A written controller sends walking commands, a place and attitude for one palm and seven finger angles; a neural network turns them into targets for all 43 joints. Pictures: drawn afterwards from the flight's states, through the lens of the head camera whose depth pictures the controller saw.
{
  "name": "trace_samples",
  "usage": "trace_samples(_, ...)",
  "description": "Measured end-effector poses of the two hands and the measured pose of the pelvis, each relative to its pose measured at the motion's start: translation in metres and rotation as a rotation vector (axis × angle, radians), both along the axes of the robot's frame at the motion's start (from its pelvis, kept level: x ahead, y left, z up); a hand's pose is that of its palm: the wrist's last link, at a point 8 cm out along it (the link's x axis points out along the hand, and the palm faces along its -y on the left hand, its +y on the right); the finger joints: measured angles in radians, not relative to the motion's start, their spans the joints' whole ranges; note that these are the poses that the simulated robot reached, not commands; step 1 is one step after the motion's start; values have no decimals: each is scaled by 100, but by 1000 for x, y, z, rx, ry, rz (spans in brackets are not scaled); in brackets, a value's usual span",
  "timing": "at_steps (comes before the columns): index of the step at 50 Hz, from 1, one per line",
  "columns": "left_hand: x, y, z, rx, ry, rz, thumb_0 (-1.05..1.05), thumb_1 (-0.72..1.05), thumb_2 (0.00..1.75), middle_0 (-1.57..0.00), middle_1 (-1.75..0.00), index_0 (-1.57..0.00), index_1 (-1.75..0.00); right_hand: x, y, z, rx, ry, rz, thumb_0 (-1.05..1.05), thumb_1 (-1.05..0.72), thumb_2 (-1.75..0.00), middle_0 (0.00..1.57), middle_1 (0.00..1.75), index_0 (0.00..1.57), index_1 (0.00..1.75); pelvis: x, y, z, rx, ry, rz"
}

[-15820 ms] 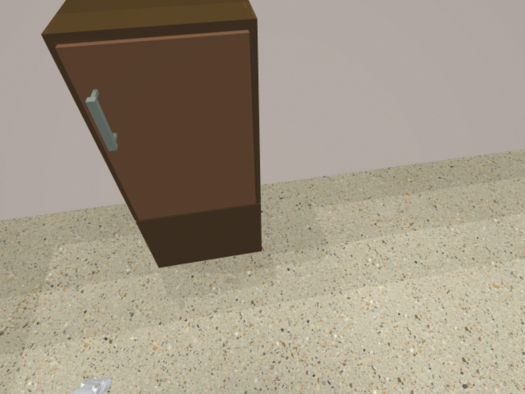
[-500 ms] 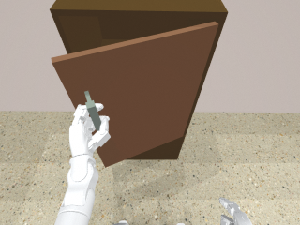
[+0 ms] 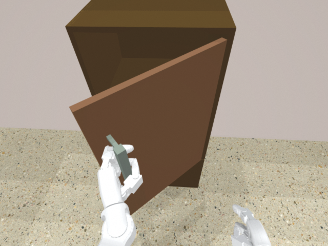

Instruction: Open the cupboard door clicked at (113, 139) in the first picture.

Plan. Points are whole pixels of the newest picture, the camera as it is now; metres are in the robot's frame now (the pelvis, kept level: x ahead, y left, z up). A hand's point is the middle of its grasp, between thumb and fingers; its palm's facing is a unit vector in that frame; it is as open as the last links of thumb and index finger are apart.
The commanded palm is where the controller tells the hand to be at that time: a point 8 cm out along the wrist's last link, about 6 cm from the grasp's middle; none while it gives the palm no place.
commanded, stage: open thumb and fingers to let go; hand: left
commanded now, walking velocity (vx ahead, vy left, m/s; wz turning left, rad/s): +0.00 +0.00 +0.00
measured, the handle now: (120, 160) +0.30 +0.12 +0.07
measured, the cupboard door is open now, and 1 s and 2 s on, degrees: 43 44 45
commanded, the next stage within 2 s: slide the hand sideways off the handle in 0.72 s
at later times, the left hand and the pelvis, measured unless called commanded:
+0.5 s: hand (135, 174) +0.27 +0.08 +0.06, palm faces +0.33 -0.94 +0.00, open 13.5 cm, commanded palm +0.22 +0.13 +0.06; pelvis -0.01 +0.00 +0.00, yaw +0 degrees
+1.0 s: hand (130, 191) +0.23 +0.09 +0.06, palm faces -0.15 -0.99 -0.07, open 16.0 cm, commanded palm +0.22 +0.13 +0.06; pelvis -0.02 +0.04 -0.01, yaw -1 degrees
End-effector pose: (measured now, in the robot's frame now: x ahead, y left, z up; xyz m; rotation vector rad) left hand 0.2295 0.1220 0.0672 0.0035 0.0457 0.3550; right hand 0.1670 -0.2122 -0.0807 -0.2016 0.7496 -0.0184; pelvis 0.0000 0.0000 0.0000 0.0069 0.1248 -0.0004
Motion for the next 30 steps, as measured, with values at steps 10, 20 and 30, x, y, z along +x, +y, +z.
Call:
trace_samples(10, -2, -1, 1, 0, -11, 28, 1, 37, 67, -36, -129, -36, -130, -15, -19, -10, -8, 41, -29, 1, -90, -90, 20, 30, 20, 30, -3, -9, 1, 16, 16, 2)
trace_samples(20, 1, 0, -2, -8, -22, 5, 0, -22, 42, -32, -122, -32, -123, -18, -11, -11, -5, 38, -32, 1, -90, -90, 20, 30, 20, 30, -6, -3, 0, 13, 20, 0)
trace_samples(30, 1, 6, -2, -6, -19, -43, -1, -46, 32, -26, -93, -29, -94, -12, 9, -3, 6, 3, -31, 1, -90, -90, 21, 30, 20, 30, -4, 12, 0, 3, 16, -12)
